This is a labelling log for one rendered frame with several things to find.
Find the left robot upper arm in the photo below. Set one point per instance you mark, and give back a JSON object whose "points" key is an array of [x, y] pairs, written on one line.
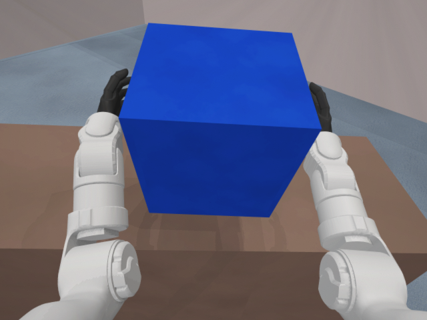
{"points": [[94, 282]]}

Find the right robot upper arm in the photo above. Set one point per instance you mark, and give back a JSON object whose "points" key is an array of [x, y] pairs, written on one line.
{"points": [[364, 285]]}

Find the right robot hand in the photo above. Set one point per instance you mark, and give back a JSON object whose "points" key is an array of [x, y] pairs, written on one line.
{"points": [[322, 107]]}

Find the carton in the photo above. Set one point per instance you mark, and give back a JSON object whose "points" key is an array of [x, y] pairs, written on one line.
{"points": [[217, 121]]}

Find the left robot forearm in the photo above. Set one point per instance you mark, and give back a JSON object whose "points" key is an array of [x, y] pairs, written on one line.
{"points": [[98, 183]]}

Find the left robot hand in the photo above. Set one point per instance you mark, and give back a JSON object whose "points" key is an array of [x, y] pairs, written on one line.
{"points": [[111, 100]]}

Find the pedestal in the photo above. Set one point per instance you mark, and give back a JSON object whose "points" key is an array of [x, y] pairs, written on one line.
{"points": [[193, 267]]}

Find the right robot forearm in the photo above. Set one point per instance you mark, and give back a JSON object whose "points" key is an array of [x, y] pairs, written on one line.
{"points": [[344, 223]]}

